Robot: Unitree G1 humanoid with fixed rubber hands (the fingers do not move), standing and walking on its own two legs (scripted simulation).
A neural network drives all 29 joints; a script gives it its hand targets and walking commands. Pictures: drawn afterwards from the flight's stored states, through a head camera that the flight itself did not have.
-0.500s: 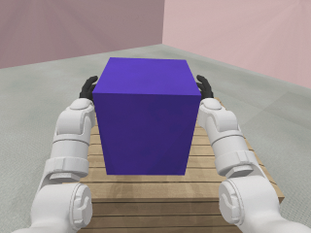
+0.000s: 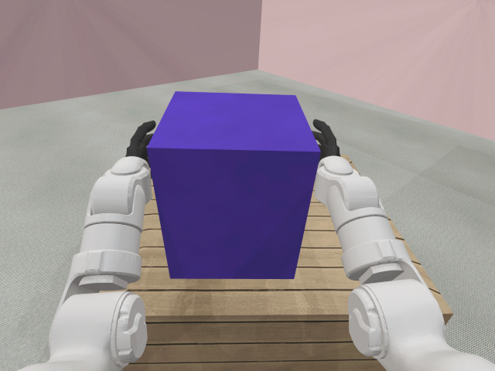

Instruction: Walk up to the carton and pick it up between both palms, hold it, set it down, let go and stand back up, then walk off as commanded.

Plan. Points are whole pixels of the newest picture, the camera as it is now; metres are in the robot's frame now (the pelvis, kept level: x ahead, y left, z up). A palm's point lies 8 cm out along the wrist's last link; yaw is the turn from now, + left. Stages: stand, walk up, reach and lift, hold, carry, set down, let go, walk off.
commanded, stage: hold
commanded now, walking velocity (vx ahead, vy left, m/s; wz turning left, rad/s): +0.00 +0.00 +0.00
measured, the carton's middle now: (234, 184) +0.39 +0.03 +0.19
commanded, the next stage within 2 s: set down in 0.36 s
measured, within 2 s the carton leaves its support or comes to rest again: neither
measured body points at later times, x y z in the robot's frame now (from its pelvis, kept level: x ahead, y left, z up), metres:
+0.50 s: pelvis +0.00 +0.00 +0.00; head -0.09 +0.00 +0.44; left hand +0.38 +0.18 +0.24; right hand +0.39 -0.12 +0.25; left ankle +0.06 +0.13 -0.74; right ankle +0.04 -0.10 -0.74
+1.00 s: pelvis +0.02 -0.01 +0.00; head -0.02 +0.00 +0.45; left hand +0.41 +0.18 +0.19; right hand +0.43 -0.12 +0.19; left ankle +0.06 +0.13 -0.74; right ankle +0.04 -0.11 -0.74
